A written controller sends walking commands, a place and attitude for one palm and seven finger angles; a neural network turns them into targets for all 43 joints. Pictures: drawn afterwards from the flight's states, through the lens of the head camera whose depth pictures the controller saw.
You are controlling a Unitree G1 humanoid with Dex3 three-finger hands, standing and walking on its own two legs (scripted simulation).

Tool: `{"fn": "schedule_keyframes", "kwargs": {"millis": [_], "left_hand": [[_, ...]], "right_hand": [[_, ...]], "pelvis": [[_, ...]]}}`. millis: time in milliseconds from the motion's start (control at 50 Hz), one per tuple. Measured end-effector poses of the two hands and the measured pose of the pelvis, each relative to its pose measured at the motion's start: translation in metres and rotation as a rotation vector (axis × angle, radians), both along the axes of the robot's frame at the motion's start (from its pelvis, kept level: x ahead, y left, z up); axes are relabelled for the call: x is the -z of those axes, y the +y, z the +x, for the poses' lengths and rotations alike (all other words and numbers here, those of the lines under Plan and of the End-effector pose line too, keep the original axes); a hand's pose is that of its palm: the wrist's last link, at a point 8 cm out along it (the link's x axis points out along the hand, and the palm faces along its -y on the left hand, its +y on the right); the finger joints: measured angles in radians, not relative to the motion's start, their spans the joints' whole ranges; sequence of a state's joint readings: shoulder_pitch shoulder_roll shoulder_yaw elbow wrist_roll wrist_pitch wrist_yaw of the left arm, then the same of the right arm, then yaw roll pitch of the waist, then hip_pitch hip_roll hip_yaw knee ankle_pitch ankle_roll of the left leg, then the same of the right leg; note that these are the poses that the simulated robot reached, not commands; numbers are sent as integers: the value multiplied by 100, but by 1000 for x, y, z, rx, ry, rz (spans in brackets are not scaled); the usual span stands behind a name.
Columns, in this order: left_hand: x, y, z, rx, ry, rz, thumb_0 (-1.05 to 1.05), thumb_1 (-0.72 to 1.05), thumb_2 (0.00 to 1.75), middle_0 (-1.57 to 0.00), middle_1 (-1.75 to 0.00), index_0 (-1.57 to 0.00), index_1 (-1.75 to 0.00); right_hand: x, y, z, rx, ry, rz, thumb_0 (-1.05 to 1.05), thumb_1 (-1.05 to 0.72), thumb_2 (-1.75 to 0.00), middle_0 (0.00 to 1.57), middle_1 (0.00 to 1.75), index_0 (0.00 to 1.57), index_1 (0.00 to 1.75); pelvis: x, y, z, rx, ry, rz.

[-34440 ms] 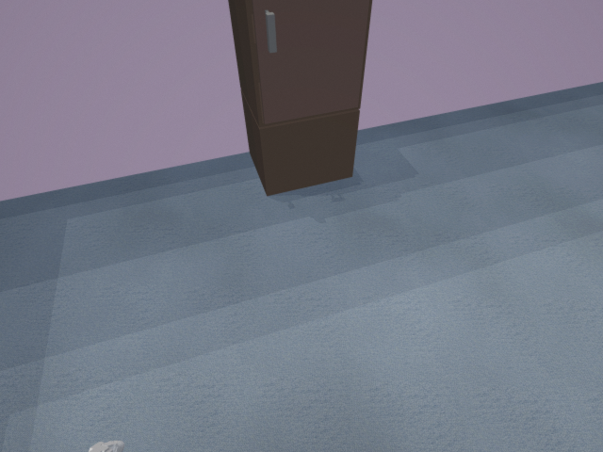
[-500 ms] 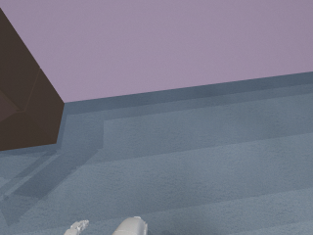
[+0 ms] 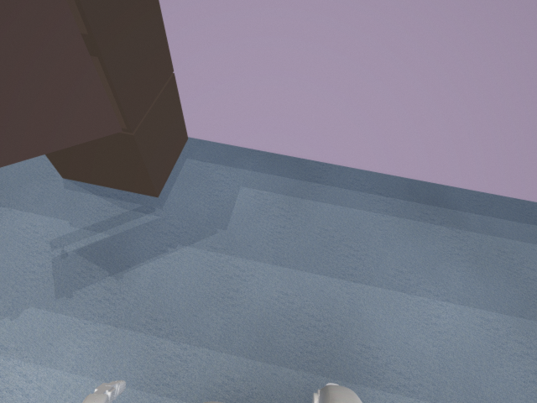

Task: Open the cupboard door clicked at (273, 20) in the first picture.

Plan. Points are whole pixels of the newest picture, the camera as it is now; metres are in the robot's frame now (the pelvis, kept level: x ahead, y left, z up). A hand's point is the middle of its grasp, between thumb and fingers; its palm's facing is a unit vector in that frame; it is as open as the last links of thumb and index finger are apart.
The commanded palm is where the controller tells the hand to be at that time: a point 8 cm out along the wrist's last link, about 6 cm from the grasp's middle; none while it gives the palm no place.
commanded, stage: turn to face it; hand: left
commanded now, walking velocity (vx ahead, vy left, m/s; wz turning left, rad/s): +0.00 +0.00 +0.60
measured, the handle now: out of the picture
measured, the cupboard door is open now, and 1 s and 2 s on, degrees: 41 41 41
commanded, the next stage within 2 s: take the last steps up to it in 0.68 s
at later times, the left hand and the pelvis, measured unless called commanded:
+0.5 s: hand out of the picture +0.01 +0.17 -0.17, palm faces +0.35 -0.91 -0.24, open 7.3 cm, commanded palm none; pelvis +0.02 -0.04 -0.01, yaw +19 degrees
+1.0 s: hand out of the picture +0.01 +0.15 -0.16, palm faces +0.52 -0.83 -0.23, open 7.4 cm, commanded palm none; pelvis +0.06 -0.03 +0.00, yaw +28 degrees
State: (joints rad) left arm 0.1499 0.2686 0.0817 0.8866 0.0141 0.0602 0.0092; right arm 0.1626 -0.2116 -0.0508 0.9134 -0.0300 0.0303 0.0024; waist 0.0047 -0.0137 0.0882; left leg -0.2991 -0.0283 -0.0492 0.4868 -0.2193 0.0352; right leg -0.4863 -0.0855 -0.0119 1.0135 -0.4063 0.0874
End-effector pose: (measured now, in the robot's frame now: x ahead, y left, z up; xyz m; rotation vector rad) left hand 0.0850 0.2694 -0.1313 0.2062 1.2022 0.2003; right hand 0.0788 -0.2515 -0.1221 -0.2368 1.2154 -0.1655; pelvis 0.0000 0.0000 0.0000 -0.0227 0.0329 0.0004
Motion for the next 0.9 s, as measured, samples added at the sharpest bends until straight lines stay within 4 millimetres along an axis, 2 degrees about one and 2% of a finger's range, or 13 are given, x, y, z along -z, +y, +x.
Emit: {"fn": "schedule_keyframes", "kwargs": {"millis": [100,160,220,320,380,440,540,620,680,760,840,900], "left_hand": [[-9,-18,12,-20,-53,18,1,91,90,-19,-30,-19,-30],[-10,-32,13,-37,-97,39,0,90,90,-20,-30,-19,-30],[-13,-48,2,-64,-94,45,0,90,90,-20,-30,-20,-30],[-13,-67,-27,-142,-44,10,0,90,90,-20,-30,-20,-30],[-8,-74,-46,-200,-17,-18,0,90,90,-20,-30,-20,-30],[-1,-70,-70,-272,10,-28,0,91,90,-20,-30,-20,-30],[22,-53,-116,-378,85,-51,0,91,90,-20,-30,-20,-30],[26,-40,-137,-433,154,-44,0,91,90,-20,-30,-20,-30],[18,-34,-135,-456,139,-39,1,91,90,-20,-30,-19,-30],[7,-34,-122,-465,91,-31,1,91,90,-19,-30,-19,-30],[2,-44,-106,-464,48,-18,1,91,90,-19,-30,-19,-30],[5,-55,-99,-469,13,-3,0,91,90,-19,-30,-19,-30]], "right_hand": [[13,-13,-2,-18,44,30,0,-91,-89,21,30,20,30],[28,-27,1,-28,60,50,0,-91,-89,21,30,20,30],[34,-39,11,-50,79,54,0,-91,-89,21,30,20,30],[26,-42,36,-111,89,56,0,-91,-89,20,30,20,30],[21,-36,56,-168,89,50,0,-91,-89,20,30,20,30],[18,-21,81,-241,76,40,0,-91,-89,20,30,20,30],[17,17,129,-362,-18,19,0,-91,-89,20,30,20,30],[10,41,147,-419,-81,13,0,-91,-89,20,30,20,30],[5,50,150,-447,-78,11,0,-91,-89,20,30,20,30],[7,53,147,-467,-46,30,0,-91,-89,20,30,20,30],[17,47,144,-463,-8,59,0,-91,-89,21,30,20,30],[32,38,145,-456,22,81,0,-91,-89,21,30,20,30]], "pelvis": [[2,-18,3,-59,8,10],[11,-33,6,-97,15,34],[10,-40,6,-139,-3,31],[3,-47,13,-214,-16,52],[1,-48,17,-259,-14,61],[2,-44,21,-299,-12,62],[16,-27,25,-352,-7,41],[16,-21,25,-376,-12,37],[9,-20,26,-397,-13,25],[3,-22,31,-417,-13,17],[5,-31,39,-435,-13,24],[14,-37,49,-454,-11,42]]}}
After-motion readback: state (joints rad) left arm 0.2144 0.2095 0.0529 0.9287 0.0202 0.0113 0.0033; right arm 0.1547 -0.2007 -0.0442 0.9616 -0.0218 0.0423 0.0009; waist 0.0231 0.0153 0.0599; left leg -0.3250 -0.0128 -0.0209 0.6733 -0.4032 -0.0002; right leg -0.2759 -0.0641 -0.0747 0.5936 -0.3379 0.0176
